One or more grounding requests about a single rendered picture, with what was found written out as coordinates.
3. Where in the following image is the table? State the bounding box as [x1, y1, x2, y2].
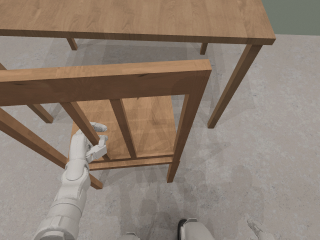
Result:
[0, 0, 276, 129]

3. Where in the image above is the robot left shin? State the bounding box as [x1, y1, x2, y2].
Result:
[126, 232, 137, 237]

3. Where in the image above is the robot left forearm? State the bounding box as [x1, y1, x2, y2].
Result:
[31, 159, 91, 240]

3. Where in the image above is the chair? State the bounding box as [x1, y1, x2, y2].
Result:
[0, 59, 212, 190]

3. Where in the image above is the right robot hand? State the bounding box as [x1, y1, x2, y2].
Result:
[245, 218, 275, 240]

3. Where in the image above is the left robot hand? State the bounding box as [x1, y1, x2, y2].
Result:
[69, 122, 108, 164]

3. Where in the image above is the robot right foot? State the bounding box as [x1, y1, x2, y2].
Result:
[177, 219, 187, 240]

